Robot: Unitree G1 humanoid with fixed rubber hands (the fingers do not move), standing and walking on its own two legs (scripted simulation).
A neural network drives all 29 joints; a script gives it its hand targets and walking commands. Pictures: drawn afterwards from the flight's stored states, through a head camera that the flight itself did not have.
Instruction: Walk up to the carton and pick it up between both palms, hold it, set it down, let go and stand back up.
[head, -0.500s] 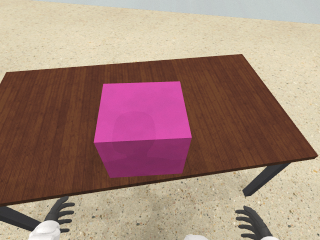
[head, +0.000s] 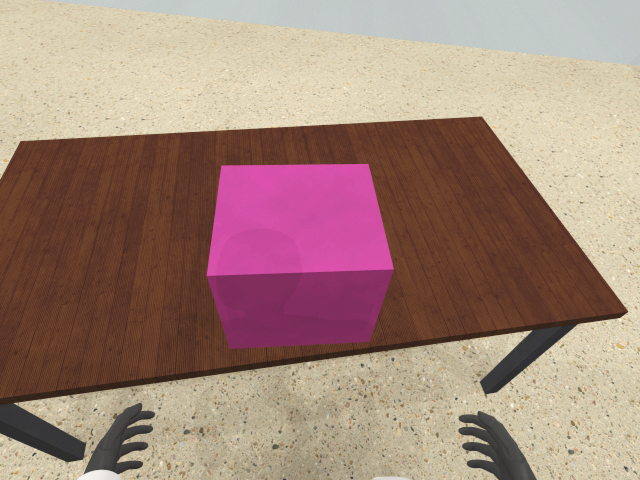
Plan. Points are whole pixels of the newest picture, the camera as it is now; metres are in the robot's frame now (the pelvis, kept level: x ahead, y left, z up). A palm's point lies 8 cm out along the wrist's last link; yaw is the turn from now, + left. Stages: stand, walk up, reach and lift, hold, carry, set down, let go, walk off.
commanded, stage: reach and lift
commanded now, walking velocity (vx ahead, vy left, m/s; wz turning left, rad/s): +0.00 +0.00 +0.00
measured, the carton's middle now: (298, 257) +0.49 +0.04 -0.08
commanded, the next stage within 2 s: none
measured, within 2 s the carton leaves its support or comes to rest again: neither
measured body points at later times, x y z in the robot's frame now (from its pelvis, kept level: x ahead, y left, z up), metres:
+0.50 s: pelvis +0.02 +0.00 +0.01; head +0.06 +0.01 +0.45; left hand +0.22 +0.25 -0.06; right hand +0.21 -0.23 -0.06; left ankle +0.02 +0.10 -0.72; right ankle +0.06 -0.14 -0.72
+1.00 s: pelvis +0.03 +0.00 +0.01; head +0.06 +0.01 +0.45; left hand +0.24 +0.24 -0.04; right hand +0.24 -0.24 -0.04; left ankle +0.02 +0.10 -0.72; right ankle +0.06 -0.14 -0.72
